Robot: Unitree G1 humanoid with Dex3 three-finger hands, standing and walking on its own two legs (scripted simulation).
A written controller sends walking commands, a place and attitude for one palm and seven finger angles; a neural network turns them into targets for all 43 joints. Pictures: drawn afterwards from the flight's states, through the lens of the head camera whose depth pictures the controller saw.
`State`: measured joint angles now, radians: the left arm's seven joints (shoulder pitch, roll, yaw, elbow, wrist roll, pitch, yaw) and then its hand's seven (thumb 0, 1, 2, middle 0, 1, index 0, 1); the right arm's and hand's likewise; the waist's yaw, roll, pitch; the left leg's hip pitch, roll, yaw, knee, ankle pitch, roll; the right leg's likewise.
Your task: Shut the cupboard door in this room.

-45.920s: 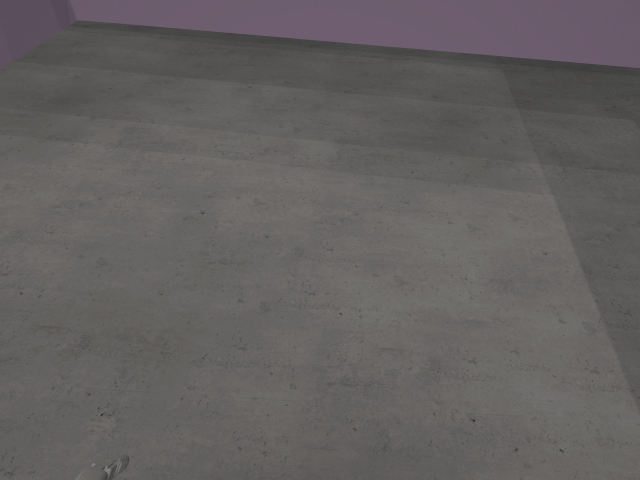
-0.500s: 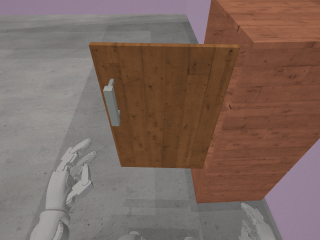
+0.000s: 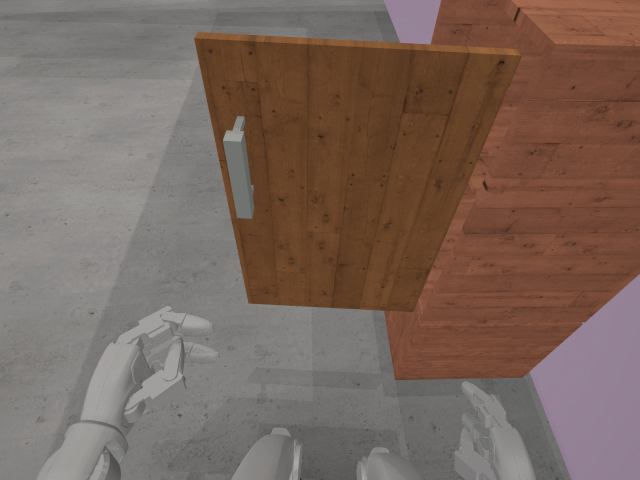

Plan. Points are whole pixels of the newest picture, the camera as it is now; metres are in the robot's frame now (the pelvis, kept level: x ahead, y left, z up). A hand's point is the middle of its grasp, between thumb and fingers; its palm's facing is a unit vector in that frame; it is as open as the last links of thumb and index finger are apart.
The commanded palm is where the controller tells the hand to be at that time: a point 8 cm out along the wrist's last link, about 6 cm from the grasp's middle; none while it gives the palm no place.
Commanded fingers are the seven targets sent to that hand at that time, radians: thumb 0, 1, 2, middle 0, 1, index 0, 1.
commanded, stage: raise the hand and make a fist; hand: left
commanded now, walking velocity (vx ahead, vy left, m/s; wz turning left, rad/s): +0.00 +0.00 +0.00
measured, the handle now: (242, 168) +0.51 +0.15 +0.11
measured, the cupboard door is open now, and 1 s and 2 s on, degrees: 86 86 86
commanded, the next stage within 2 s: bring the fist close to the handle in 1.14 s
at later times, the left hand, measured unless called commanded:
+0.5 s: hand (119, 312) +0.27 +0.24 +0.11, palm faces +0.07 -1.00 -0.06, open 3.1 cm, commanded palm +0.24 +0.28 +0.10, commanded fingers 0.00 0.90 0.90 -1.30 -1.50 -1.30 -1.50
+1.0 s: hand (171, 280) +0.31 +0.20 +0.10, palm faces -0.04 -1.00 -0.02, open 3.1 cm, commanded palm +0.29 +0.25 +0.12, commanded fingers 0.00 0.90 0.90 -1.30 -1.50 -1.30 -1.50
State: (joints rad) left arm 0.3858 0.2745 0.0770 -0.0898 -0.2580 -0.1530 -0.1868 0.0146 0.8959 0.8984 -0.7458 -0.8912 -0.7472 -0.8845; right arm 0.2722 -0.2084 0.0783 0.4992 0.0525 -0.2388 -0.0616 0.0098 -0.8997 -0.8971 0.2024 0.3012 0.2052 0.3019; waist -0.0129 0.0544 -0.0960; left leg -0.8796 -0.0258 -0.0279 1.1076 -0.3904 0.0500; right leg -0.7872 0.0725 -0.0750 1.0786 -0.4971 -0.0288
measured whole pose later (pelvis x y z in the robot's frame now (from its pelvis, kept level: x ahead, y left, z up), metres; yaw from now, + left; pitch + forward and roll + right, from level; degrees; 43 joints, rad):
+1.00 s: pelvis +0.09 +0.01 +0.04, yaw +0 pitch +9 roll -3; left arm 0.38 0.28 0.14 -0.14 -0.28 -0.17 -0.24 0.02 0.90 0.90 -1.30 -1.50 -1.30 -1.49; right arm 0.28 -0.25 0.05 0.50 0.03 -0.19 -0.04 0.01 -0.90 -0.90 0.20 0.30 0.20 0.30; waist 0.01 0.03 -0.10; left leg -0.66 -0.05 -0.01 0.92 -0.41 0.08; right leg -0.56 0.05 -0.04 0.86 -0.45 -0.01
